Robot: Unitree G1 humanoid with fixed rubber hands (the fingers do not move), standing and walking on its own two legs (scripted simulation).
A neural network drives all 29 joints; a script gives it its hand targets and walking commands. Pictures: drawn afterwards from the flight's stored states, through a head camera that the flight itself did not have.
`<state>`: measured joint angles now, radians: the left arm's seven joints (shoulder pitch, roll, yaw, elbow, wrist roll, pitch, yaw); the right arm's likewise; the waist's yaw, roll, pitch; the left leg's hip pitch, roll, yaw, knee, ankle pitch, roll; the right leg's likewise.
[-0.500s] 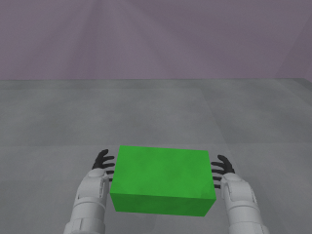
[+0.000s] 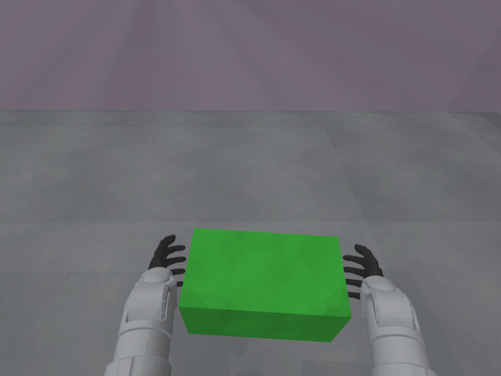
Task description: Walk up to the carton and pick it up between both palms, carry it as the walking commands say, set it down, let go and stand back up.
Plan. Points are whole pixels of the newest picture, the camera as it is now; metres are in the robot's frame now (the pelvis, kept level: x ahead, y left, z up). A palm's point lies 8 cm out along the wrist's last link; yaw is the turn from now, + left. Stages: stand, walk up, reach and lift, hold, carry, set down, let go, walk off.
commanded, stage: hold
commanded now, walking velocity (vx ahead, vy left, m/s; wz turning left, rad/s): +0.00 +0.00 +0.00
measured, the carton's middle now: (262, 285) +0.33 -0.01 -0.04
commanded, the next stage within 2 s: carry in 0.52 s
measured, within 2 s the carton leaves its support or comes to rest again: neither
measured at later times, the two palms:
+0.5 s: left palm (150, 297) +0.25 +0.18 +0.04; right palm (376, 303) +0.25 -0.18 +0.04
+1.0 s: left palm (149, 242) +0.33 +0.19 +0.08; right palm (354, 249) +0.33 -0.16 +0.07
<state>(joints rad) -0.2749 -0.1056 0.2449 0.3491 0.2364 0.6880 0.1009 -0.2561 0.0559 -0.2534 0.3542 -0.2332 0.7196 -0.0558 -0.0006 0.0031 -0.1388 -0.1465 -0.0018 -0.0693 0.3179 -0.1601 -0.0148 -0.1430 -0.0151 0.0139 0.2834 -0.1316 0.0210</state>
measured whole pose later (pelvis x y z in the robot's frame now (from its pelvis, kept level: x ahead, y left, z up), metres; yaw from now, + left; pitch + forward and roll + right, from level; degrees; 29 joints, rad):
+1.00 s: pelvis +0.05 +0.01 -0.01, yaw +0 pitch +5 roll -2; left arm -0.21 -0.13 0.21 -0.23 0.14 1.04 0.17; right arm -0.22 0.12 -0.23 -0.16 -0.08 1.03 -0.16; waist -0.01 0.01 -0.15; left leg -0.24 0.00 -0.05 0.51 -0.36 0.02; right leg -0.40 0.00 0.00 0.74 -0.37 0.02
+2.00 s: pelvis +0.42 -0.01 -0.02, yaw +0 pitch +7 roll +1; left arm -0.10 -0.13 0.16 -0.38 0.12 1.17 0.15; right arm -0.09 0.13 -0.18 -0.38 -0.10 1.19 -0.16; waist 0.00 -0.02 -0.15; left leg -0.26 0.01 0.03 0.67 -0.44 0.01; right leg -0.36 -0.01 -0.02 0.63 -0.38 -0.01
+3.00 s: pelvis +0.79 +0.06 -0.04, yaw +0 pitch +5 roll -3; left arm -0.10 -0.13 0.15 -0.09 0.19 0.98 0.12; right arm -0.07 0.09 -0.17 -0.11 -0.16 1.02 -0.11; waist 0.00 0.01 -0.16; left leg -0.37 0.00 0.04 0.74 -0.43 0.04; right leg -0.23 -0.04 -0.04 0.79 -0.44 0.00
